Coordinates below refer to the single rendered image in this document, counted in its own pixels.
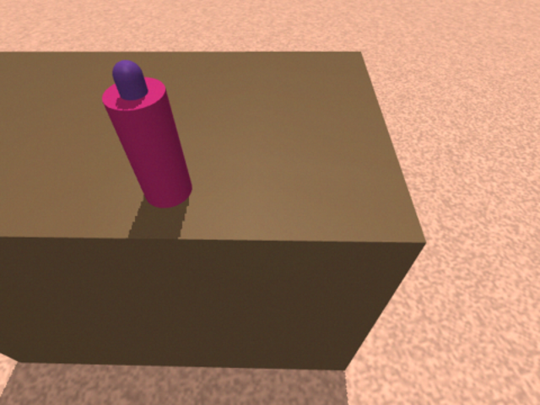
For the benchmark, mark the bottle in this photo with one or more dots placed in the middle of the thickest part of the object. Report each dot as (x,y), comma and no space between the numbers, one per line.
(140,112)

